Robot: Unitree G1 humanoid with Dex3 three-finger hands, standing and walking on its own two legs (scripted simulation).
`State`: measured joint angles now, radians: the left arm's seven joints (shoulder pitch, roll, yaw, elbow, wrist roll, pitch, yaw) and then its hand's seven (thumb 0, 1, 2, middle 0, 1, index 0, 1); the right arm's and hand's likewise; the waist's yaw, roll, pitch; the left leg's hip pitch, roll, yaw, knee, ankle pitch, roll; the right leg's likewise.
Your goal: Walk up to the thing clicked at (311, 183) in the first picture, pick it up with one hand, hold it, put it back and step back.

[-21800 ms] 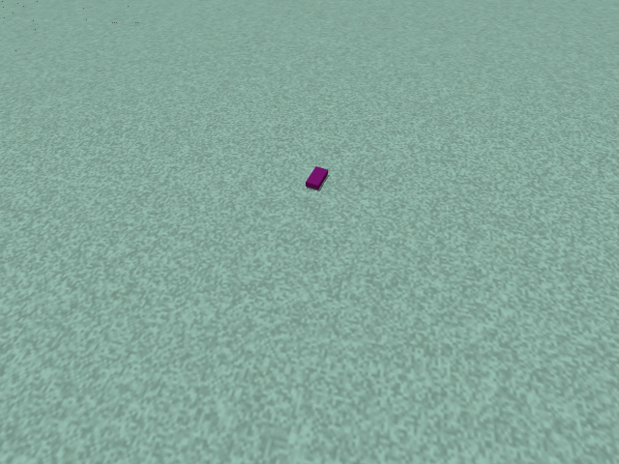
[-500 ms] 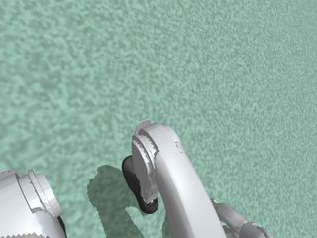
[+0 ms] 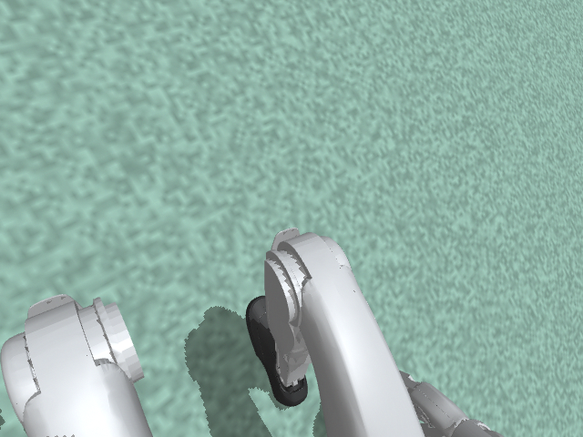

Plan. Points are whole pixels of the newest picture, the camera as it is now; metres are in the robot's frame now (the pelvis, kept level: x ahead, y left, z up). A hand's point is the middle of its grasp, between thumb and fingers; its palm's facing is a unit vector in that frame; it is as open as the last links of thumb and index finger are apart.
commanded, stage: settle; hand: left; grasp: from above
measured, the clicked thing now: out of the picture +0.46 +0.36 -0.25
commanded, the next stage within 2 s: lift in 0.48 s
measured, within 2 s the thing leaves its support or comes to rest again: neither
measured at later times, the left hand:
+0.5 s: hand out of the picture +0.44 +0.36 -0.14, palm faces -0.43 -0.10 -0.90, open 9.3 cm
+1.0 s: hand out of the picture +0.40 +0.36 -0.06, palm faces -0.44 -0.12 -0.89, open 9.3 cm
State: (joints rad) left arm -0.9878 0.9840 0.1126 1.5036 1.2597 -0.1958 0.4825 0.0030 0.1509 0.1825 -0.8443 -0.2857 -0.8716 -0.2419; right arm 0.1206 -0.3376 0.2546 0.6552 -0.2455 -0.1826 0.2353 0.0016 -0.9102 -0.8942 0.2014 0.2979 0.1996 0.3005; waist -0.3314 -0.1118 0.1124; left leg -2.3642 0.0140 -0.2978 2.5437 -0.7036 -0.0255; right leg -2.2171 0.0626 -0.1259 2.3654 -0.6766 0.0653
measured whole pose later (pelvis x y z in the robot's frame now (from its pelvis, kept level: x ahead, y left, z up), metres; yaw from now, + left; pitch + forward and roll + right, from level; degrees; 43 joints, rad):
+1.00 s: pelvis -0.01 -0.01 +0.06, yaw +8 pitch +34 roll -9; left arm -0.81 0.74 0.05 1.08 1.14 -0.15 0.11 0.00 0.14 0.23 -0.81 -0.35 -0.83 -0.32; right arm 0.20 -0.29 0.04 0.65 -0.07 0.04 0.12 0.00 -0.92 -0.90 0.20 0.30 0.20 0.30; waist -0.20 0.03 -0.09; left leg -2.24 0.01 -0.15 2.27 -0.63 -0.01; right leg -2.13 0.00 -0.03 2.19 -0.65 0.06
